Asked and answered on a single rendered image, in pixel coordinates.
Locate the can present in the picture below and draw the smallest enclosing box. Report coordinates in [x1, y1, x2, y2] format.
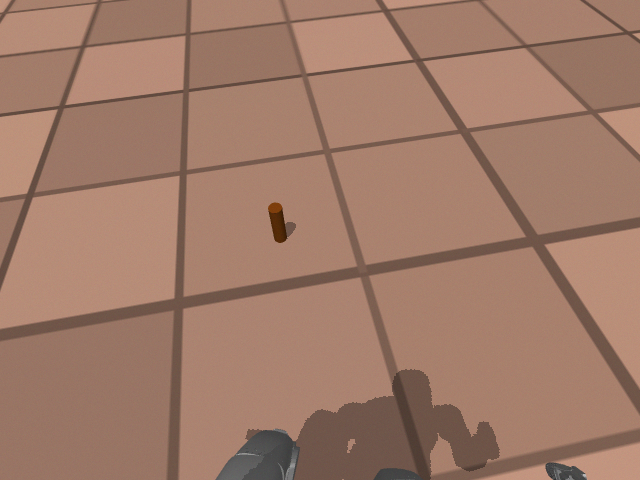
[268, 203, 287, 243]

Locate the right robot hand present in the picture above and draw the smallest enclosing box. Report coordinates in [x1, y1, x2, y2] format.
[545, 462, 587, 480]

